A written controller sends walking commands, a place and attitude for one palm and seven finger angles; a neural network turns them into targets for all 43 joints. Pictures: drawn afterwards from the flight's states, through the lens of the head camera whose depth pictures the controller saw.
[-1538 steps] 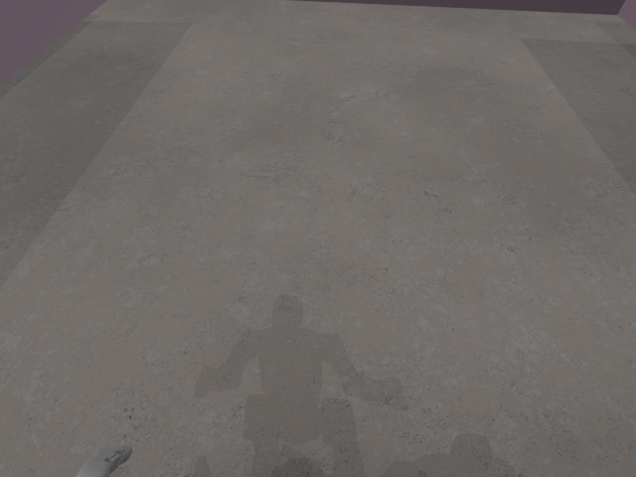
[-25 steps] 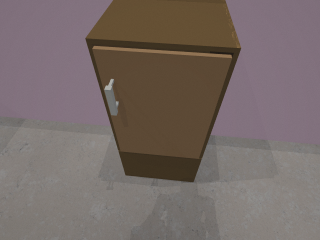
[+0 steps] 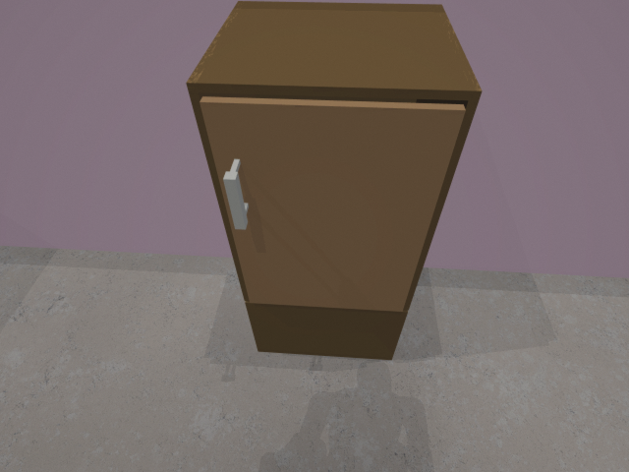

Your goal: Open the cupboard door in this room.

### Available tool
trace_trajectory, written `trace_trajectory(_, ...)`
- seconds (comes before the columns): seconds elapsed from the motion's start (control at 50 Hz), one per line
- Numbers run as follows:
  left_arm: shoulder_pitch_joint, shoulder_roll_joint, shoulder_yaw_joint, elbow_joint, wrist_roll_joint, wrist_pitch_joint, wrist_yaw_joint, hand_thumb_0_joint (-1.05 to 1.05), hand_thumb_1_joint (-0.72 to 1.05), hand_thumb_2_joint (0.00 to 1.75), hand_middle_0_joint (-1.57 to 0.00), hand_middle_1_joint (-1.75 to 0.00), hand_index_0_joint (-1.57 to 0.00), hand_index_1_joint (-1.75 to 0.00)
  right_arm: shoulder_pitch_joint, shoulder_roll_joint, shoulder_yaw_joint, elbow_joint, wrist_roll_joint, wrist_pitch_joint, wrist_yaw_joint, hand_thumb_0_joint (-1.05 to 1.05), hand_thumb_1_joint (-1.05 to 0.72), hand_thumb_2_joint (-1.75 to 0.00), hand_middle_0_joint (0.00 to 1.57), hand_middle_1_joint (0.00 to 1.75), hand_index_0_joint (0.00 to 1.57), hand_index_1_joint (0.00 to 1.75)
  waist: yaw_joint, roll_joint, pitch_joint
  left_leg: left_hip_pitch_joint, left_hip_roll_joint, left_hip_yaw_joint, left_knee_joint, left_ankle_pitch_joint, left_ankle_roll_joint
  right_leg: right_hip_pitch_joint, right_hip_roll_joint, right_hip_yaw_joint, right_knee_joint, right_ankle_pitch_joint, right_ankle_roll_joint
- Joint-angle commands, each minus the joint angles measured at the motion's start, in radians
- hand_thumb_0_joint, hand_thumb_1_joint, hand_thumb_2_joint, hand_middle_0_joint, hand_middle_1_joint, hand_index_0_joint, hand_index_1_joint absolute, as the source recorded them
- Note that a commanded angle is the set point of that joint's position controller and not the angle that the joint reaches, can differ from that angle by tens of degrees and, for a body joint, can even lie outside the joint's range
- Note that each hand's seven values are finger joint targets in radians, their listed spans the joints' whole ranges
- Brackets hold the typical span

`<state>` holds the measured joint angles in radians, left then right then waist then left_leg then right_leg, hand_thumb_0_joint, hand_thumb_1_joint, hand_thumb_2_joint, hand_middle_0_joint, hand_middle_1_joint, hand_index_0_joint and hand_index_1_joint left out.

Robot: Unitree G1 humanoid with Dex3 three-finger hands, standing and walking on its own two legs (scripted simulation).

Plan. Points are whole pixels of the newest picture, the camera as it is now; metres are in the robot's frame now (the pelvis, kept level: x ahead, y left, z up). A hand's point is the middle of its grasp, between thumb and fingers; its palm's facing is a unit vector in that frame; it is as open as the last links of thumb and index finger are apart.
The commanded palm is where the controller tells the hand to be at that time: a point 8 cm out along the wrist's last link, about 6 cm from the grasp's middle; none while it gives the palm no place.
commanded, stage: look again from close up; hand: left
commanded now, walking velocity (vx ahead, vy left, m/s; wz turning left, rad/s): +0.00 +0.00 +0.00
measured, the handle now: (238, 194) +0.57 +0.18 +0.00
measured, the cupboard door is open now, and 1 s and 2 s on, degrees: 0 0 0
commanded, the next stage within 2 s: raise the hand with hooked fingers in 0.08 s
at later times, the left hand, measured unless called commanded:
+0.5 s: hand (193, 402) +0.21 +0.17 -0.01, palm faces +0.03 -1.00 -0.03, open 8.0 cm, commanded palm +0.12 +0.24 -0.05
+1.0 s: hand (162, 411) +0.20 +0.21 -0.03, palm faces -0.04 -1.00 -0.04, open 11.0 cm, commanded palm +0.16 +0.27 -0.03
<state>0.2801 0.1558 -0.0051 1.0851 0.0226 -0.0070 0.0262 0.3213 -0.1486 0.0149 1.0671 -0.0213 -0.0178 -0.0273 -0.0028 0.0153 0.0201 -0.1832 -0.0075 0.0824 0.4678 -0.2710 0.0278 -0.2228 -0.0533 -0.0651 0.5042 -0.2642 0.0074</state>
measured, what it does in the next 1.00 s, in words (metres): lowers itself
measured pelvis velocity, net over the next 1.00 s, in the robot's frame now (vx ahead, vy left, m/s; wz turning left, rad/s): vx -0.04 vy -0.02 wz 0.01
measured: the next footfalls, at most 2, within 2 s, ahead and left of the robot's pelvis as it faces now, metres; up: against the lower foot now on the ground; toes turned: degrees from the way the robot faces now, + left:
none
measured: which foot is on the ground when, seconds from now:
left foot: down 0.00-1.00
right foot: down 0.00-1.00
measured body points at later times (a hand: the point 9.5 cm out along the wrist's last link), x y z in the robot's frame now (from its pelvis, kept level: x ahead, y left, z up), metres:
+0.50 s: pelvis -0.01 -0.02 -0.04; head +0.02 -0.01 +0.41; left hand +0.20 +0.22 -0.01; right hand +0.18 -0.29 -0.09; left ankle -0.01 +0.10 -0.74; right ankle +0.00 -0.12 -0.74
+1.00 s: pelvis -0.04 -0.02 -0.08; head +0.03 -0.02 +0.37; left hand +0.20 +0.26 -0.02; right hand +0.12 -0.24 -0.17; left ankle -0.01 +0.10 -0.74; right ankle +0.00 -0.12 -0.74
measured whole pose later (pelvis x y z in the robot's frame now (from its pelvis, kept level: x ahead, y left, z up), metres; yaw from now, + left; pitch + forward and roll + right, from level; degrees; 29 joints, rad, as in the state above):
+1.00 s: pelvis -0.04 -0.02 -0.08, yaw +1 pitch +13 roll -2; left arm 0.29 0.33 0.32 0.09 -0.37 -0.26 -0.44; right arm 0.27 -0.17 0.03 0.56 0.04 -0.19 -0.05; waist -0.03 0.03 -0.09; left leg -0.83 0.06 0.02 1.10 -0.49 0.00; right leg -0.83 -0.02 -0.11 1.05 -0.46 -0.03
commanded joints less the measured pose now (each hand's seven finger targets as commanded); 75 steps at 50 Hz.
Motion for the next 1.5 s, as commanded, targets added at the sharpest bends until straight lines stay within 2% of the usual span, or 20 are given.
trace_trajectory(0.0, 0.059, 0.085, 0.013, -0.024, -0.007, -0.009, 0.005, 0.0, 0.9, 0.9, -0.2, -0.3, -0.2, -0.3, 0.041, -0.109, -0.017, -0.032, 0.005, -0.022, -0.001, 0.0, -0.9, -0.9, 0.2, 0.3, 0.2, 0.3, 0.015, -0.007, 0.065, -0.114, 0.12, -0.147, -0.172, -0.024, 0.024, 0.026, -0.038, 0.068, -0.073, 0.023, -0.041)
trace_trajectory(0.14, 0.052, 0.088, 0.014, -0.014, -0.009, -0.014, 0.007, 0.0, 0.9, 0.9, -0.2, -0.3, -0.2, -0.3, 0.053, -0.095, -0.015, 0.002, 0.009, -0.026, -0.004, 0.0, -0.9, -0.9, 0.2, 0.3, 0.2, 0.3, 0.011, -0.023, 0.041, -0.055, 0.114, -0.117, -0.125, 0.127, 0.02, 0.026, -0.053, 0.073, -0.076, 0.098, -0.039)
trace_trajectory(0.16, 0.121, 0.112, 0.01, 0.02, -0.004, -0.024, 0.048, 0.0, 0.9, 0.9, -0.2, -0.3, -0.2, -0.3, -0.048, -0.136, -0.024, -0.059, 0.02, -0.021, 0.007, 0.0, -0.9, -0.9, 0.2, 0.3, 0.2, 0.3, 0.044, -0.157, 0.075, -0.124, 0.134, -0.088, 0.063, 0.196, -0.013, 0.011, -0.099, 0.115, -0.1, 0.378, -0.027)
trace_trajectory(0.18, -0.622, 0.358, 0.168, -1.519, -0.204, -0.245, 0.037, 0.0, 0.88, 0.89, -0.2, -0.32, -0.2, -0.32, -0.039, -0.297, -0.054, -0.402, 0.068, -0.176, -0.038, 0.0, -0.9, -0.9, 0.2, 0.3, 0.2, 0.3, -0.094, 0.06, -0.434, 0.147, 0.013, -0.079, -0.041, 0.243, 0.004, 0.086, 0.008, 0.047, -0.027, 0.304, -0.036)
trace_trajectory(0.2, -0.181, 0.305, 0.152, -1.261, -0.126, -0.19, 0.07, 0.0, 0.85, 0.88, -0.2, -0.33, -0.2, -0.33, -0.132, -0.205, -0.014, -0.336, 0.062, -0.269, -0.074, 0.0, -0.9, -0.9, 0.2, 0.3, 0.2, 0.3, 0.007, 0.212, -0.4, 0.173, 0.041, -0.061, -0.055, 0.346, -0.003, 0.055, 0.038, 0.024, 0.026, 0.155, -0.056)
trace_trajectory(0.24, 0.154, -0.019, 0.0, -0.957, -0.161, -0.051, 0.112, 0.0, 0.81, 0.86, -0.21, -0.36, -0.21, -0.36, -0.089, -0.159, -0.04, -0.257, 0.072, -0.3, -0.061, 0.0, -0.9, -0.9, 0.2, 0.3, 0.2, 0.3, -0.027, 0.124, -0.171, -0.003, 0.043, -0.086, -0.06, 0.177, -0.029, -0.066, 0.039, -0.034, 0.013, 0.047, -0.034)
trace_trajectory(0.3, 0.019, 0.081, 0.096, -1.074, -0.177, -0.168, 0.036, 0.0, 0.74, 0.83, -0.21, -0.4, -0.21, -0.4, -0.119, -0.224, -0.073, -0.382, 0.052, -0.327, -0.057, 0.0, -0.9, -0.9, 0.2, 0.3, 0.2, 0.3, -0.061, -0.072, 0.002, -0.162, 0.011, -0.108, 0.043, 0.059, -0.014, -0.205, 0.041, -0.052, 0.009, -0.014, -0.025)
trace_trajectory(0.38, 0.394, 0.031, 0.192, -0.813, -0.24, -0.392, -0.175, 0.0, 0.64, 0.79, -0.22, -0.47, -0.22, -0.47, -0.162, -0.215, -0.115, -0.51, 0.034, -0.313, -0.006, 0.0, -0.9, -0.9, 0.2, 0.3, 0.2, 0.3, 0.056, -0.311, -0.043, -0.397, -0.016, -0.071, 0.234, 0.048, -0.032, -0.313, 0.053, -0.044, 0.184, -0.045, -0.031)
trace_trajectory(0.46, 0.362, 0.167, 0.313, -0.879, -0.302, -0.621, -0.443, 0.0, 0.55, 0.75, -0.22, -0.53, -0.22, -0.53, -0.208, -0.233, -0.137, -0.629, 0.037, -0.304, 0.042, 0.0, -0.9, -0.9, 0.2, 0.3, 0.2, 0.3, 0.076, -0.103, -0.224, -0.509, -0.038, -0.044, 0.422, 0.118, -0.046, -0.289, 0.024, 0.039, 0.367, 0.182, -0.045)
trace_trajectory(0.52, 0.26, 0.257, 0.412, -1.007, -0.35, -0.639, -0.489, 0.0, 0.48, 0.72, -0.23, -0.57, -0.23, -0.57, -0.202, -0.23, -0.135, -0.686, 0.04, -0.28, 0.031, 0.0, -0.9, -0.9, 0.2, 0.3, 0.2, 0.3, 0.085, -0.017, -0.321, -0.586, -0.04, -0.033, 0.506, 0.073, -0.029, -0.323, 0.016, 0.116, 0.41, 0.116, -0.036)
trace_trajectory(0.62, -0.098, 0.266, 0.363, -1.398, -0.404, -0.688, -0.453, 0.0, 0.36, 0.67, -0.24, -0.64, -0.24, -0.64, -0.137, -0.224, -0.109, -0.689, 0.031, -0.28, 0.0, 0.0, -0.9, -0.9, 0.2, 0.3, 0.2, 0.3, -0.025, 0.135, -0.418, -0.538, 0.001, -0.079, 0.621, 0.067, -0.003, -0.459, 0.052, 0.116, 0.469, 0.053, -0.034)
trace_trajectory(0.74, -0.151, 0.25, 0.246, -1.257, -0.358, -0.569, -0.515, 0.0, 0.22, 0.61, -0.25, -0.74, -0.25, -0.74, -0.125, -0.253, -0.085, -0.621, 0.055, -0.298, -0.036, 0.0, -0.9, -0.9, 0.2, 0.3, 0.2, 0.3, -0.088, 0.08, -0.316, -0.598, 0.026, -0.117, 0.62, -0.061, 0.01, -0.56, 0.072, 0.09, 0.425, -0.121, -0.033)
trace_trajectory(0.88, 0.074, 0.361, 0.482, -1.17, -0.432, -0.276, -0.498, 0.0, 0.06, 0.54, -0.26, -0.84, -0.26, -0.84, -0.182, -0.211, -0.07, -0.715, 0.074, -0.241, -0.042, 0.0, -0.9, -0.9, 0.2, 0.3, 0.2, 0.3, 0.063, -0.016, -0.474, -0.575, 0.002, -0.098, 0.501, 0.058, -0.002, -0.267, 0.038, 0.083, 0.364, -0.022, -0.011)
trace_trajectory(0.92, 0.097, 0.345, 0.519, -1.163, -0.46, -0.288, -0.445, 0.0, 0.01, 0.52, -0.26, -0.87, -0.26, -0.87, -0.193, -0.192, -0.067, -0.712, 0.07, -0.24, -0.041, 0.0, -0.9, -0.9, 0.2, 0.3, 0.2, 0.3, 0.077, -0.056, -0.433, -0.594, 0.005, -0.103, 0.488, 0.056, -0.009, -0.261, 0.044, 0.076, 0.355, -0.033, -0.014)
trace_trajectory(1.0, 0.006, 0.3, 0.453, -1.159, -0.409, -0.401, -0.376, 0.0, -0.08, 0.48, -0.27, -0.93, -0.27, -0.93, -0.142, -0.208, -0.071, -0.676, 0.06, -0.258, -0.031, 0.0, -0.9, -0.9, 0.2, 0.3, 0.2, 0.3, 0.015, -0.023, -0.307, -0.594, 0.008, -0.102, 0.458, -0.047, -0.011, -0.419, 0.052, 0.046, 0.345, -0.195, -0.016)
trace_trajectory(1.1, -0.147, 0.31, 0.343, -1.093, -0.369, -0.471, -0.46, 0.0, -0.2, 0.43, -0.28, -1.0, -0.28, -1.0, -0.081, -0.263, -0.069, -0.657, 0.071, -0.294, -0.041, 0.0, -0.9, -0.9, 0.2, 0.3, 0.2, 0.3, -0.05, 0.006, -0.266, -0.579, 0.006, -0.112, 0.444, -0.191, 0.001, -0.516, 0.05, 0.055, 0.325, -0.323, -0.022)
trace_trajectory(1.22, -0.216, 0.478, 0.488, -1.161, -0.403, -0.449, -0.494, 0.0, -0.34, 0.37, -0.29, -1.1, -0.29, -1.1, -0.074, -0.279, -0.063, -0.66, 0.072, -0.309, -0.061, 0.0, -0.9, -0.9, 0.2, 0.3, 0.2, 0.3, 0.01, 0.112, -0.39, -0.449, 0.01, -0.133, 0.384, -0.072, -0.001, -0.404, 0.065, 0.018, 0.355, -0.163, -0.041)
trace_trajectory(1.28, -0.16, 0.436, 0.497, -1.165, -0.418, -0.436, -0.453, 0.0, -0.41, 0.34, -0.29, -1.14, -0.29, -1.14, -0.082, -0.263, -0.058, -0.662, 0.07, -0.305, -0.051, 0.0, -0.9, -0.9, 0.2, 0.3, 0.2, 0.3, 0.025, 0.147, -0.373, -0.394, 0.017, -0.136, 0.356, 0.017, -0.013, -0.387, 0.067, -0.014, 0.358, -0.078, -0.041)
trace_trajectory(1.42, -0.23, 0.374, 0.409, -0.982, -0.38, -0.319, -0.468, 0.0, -0.5, 0.3, -0.3, -1.2, -0.3, -1.2, -0.066, -0.281, -0.051, -0.677, 0.074, -0.267, -0.038, 0.0, -0.9, -0.9, 0.2, 0.3, 0.2, 0.3, -0.022, 0.078, -0.225, -0.426, 0.021, -0.14, 0.328, -0.017, -0.019, -0.431, 0.078, -0.031, 0.322, -0.069, -0.034)
trace_trajectory(1.48, -0.327, 0.423, 0.432, -0.98, -0.375, -0.308, -0.505, 0.0, -0.5, 0.3, -0.3, -1.2, -0.3, -1.2, -0.059, -0.29, -0.05, -0.681, 0.074, -0.261, -0.046, 0.0, -0.9, -0.9, 0.2, 0.3, 0.2, 0.3, -0.029, 0.05, -0.284, -0.4, 0.019, -0.138, 0.333, -0.002, -0.014, -0.406, 0.077, -0.024, 0.309, -0.051, -0.032)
